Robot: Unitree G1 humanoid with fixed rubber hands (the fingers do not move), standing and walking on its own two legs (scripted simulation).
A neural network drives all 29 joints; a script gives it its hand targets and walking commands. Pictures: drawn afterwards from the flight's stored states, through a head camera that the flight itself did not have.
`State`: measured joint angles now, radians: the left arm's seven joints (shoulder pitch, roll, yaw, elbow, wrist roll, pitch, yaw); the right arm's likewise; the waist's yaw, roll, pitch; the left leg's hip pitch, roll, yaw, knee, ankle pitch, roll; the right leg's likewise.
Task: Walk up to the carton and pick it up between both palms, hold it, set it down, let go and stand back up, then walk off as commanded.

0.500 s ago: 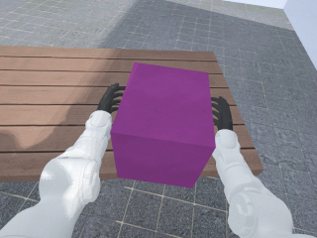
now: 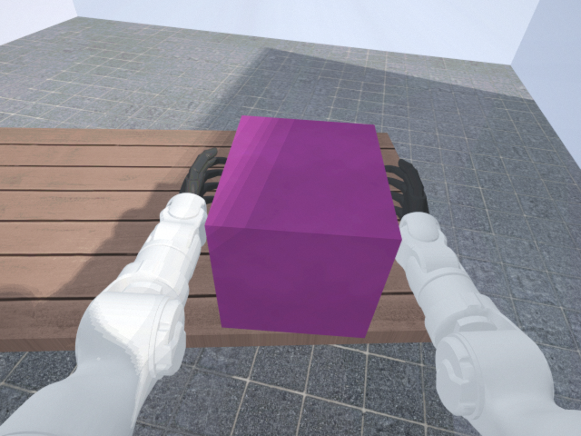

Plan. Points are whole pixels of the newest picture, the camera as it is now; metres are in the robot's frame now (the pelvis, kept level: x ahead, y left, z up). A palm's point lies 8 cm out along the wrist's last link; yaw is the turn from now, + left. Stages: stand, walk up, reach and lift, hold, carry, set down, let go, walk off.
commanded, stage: reach and lift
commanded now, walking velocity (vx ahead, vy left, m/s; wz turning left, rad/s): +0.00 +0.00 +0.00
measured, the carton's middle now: (300, 222) +0.44 -0.03 +0.07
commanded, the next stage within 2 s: hold in 1.74 s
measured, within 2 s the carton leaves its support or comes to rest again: neither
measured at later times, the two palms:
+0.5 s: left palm (182, 191) +0.40 +0.14 +0.17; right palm (417, 191) +0.38 -0.18 +0.18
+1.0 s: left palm (170, 191) +0.38 +0.15 +0.19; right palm (419, 178) +0.37 -0.17 +0.21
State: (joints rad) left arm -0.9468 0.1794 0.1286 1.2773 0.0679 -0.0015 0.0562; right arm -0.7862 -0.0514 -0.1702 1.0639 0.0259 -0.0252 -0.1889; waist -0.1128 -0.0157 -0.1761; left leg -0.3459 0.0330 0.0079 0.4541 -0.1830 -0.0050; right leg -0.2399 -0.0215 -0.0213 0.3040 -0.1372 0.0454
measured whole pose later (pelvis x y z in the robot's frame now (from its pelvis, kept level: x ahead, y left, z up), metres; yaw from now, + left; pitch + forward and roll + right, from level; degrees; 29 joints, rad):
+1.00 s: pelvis +0.00 -0.01 +0.00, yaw +0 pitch -3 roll -2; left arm -0.72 0.06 0.30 0.57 0.20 0.51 0.04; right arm -0.84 -0.09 -0.09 0.89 0.09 0.25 -0.13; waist -0.08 -0.02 -0.14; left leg -0.18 0.03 0.01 0.41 -0.17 0.00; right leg -0.08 -0.02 -0.02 0.27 -0.14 0.04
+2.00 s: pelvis -0.01 -0.01 +0.00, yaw +0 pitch -5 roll -2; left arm -0.73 0.05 0.31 0.43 0.20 0.67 0.03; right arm -0.87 -0.12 -0.05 0.79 0.16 0.39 -0.14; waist -0.08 -0.02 -0.14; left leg -0.15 0.03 0.01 0.41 -0.17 0.00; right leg -0.05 -0.02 -0.02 0.27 -0.13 0.04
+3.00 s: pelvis -0.01 -0.01 +0.00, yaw +0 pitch -5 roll -2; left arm -0.77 0.06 0.33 0.41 0.22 0.72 0.01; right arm -0.92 -0.13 -0.05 0.78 0.16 0.44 -0.15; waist -0.08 -0.02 -0.14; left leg -0.15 0.03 0.00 0.41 -0.17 0.00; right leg -0.05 -0.02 -0.02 0.27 -0.13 0.04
